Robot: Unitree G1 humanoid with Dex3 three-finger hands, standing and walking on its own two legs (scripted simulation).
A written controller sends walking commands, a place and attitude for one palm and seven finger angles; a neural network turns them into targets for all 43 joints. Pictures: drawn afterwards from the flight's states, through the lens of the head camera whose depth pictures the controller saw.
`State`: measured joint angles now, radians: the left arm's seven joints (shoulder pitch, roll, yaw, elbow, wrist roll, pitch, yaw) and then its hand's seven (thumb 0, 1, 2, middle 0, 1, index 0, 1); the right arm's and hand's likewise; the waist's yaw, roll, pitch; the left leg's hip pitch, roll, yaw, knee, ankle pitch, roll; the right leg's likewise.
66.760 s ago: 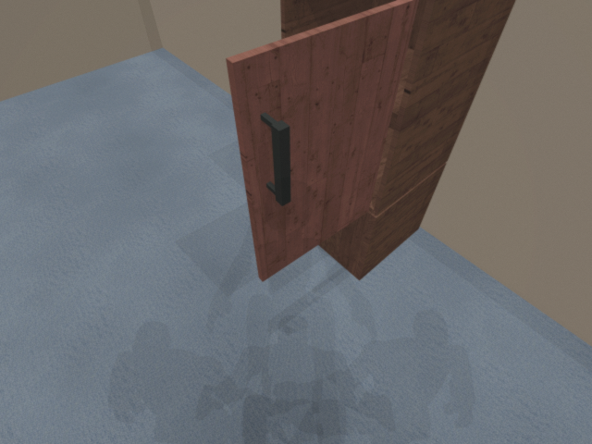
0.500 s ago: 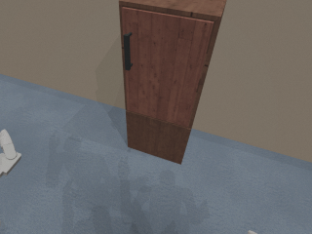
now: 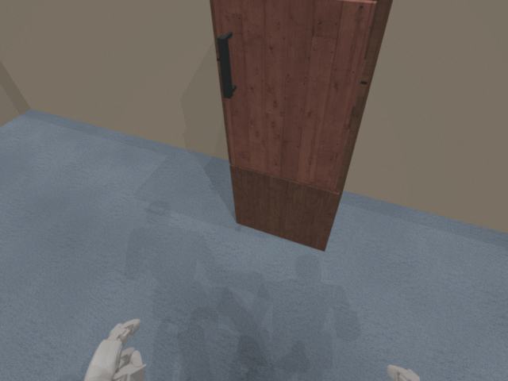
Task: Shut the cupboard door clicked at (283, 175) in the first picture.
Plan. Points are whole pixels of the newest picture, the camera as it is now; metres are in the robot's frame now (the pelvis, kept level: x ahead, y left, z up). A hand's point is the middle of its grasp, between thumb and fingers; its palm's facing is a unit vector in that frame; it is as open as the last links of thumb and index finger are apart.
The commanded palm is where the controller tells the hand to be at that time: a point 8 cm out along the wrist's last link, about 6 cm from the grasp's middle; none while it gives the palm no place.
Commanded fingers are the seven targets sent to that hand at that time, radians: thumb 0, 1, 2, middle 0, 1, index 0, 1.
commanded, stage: let the arm hang, fingers relaxed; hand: left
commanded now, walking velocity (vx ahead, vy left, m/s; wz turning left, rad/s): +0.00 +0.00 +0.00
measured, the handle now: (228, 66) +0.91 +0.10 +0.08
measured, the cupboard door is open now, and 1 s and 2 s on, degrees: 0 0 0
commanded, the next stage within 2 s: look to check the result in 0.90 s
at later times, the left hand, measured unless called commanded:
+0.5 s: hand out of the picture -0.04 +0.18 -0.15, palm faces -0.02 -0.98 -0.19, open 7.3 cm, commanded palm none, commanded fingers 0.00 0.90 0.90 -0.20 -0.30 -0.20 -0.30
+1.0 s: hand out of the picture -0.03 +0.17 -0.15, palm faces -0.02 -0.99 -0.13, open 7.4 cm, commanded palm none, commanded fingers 0.00 0.90 0.90 -0.20 -0.30 -0.20 -0.30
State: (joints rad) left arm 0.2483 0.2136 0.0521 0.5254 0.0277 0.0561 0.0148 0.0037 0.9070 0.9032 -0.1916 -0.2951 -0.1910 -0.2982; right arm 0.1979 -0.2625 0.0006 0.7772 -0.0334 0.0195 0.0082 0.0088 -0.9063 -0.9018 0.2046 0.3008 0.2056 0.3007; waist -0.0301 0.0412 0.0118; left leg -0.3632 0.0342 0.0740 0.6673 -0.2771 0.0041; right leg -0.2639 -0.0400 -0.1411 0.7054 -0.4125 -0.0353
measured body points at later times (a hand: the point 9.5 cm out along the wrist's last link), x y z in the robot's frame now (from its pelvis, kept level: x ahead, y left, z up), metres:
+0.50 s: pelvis +0.01 +0.02 +0.03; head +0.01 +0.01 +0.48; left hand -0.04 +0.24 -0.13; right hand -0.03 -0.19 -0.14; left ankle +0.05 +0.12 -0.72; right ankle -0.02 -0.09 -0.72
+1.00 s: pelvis +0.00 +0.03 +0.02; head +0.00 +0.03 +0.47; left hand -0.03 +0.23 -0.14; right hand -0.05 -0.17 -0.14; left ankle +0.05 +0.12 -0.72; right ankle -0.02 -0.09 -0.72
